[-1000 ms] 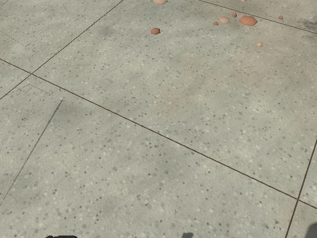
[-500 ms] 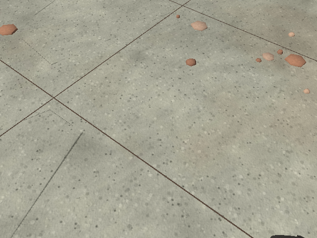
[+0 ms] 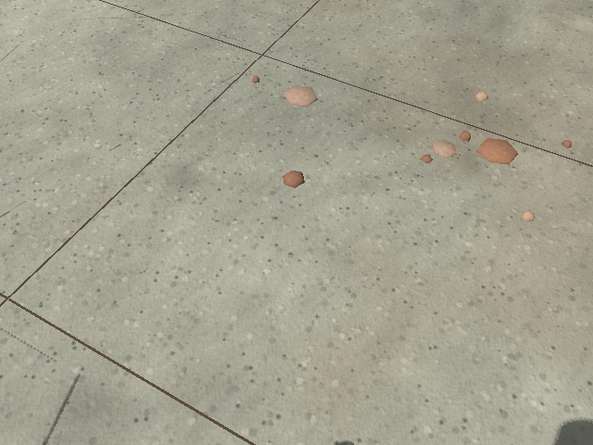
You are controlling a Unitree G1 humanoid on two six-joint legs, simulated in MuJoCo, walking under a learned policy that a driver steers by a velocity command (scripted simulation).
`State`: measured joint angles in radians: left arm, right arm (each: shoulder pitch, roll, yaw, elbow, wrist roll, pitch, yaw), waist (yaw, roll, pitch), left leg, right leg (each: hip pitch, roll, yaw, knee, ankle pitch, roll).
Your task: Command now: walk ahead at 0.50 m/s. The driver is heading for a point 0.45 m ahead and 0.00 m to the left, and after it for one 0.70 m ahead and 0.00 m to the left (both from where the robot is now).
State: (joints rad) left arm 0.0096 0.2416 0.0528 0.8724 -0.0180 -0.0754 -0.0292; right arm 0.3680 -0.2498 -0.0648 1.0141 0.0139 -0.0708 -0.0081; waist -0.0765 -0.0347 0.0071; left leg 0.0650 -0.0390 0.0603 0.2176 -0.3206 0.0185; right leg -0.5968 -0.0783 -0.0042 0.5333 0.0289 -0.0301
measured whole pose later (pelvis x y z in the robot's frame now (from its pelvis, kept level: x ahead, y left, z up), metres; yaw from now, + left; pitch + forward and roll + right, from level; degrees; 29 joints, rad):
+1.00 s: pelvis +0.42 +0.00 +0.00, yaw +0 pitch +0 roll +1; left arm 0.21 0.22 0.05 1.03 0.01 0.00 0.04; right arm 0.12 -0.21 -0.03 0.99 -0.01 -0.01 -0.02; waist 0.00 0.02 0.00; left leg -0.30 -0.02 0.06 0.45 -0.16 0.03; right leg -0.26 -0.05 0.01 0.52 -0.27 0.04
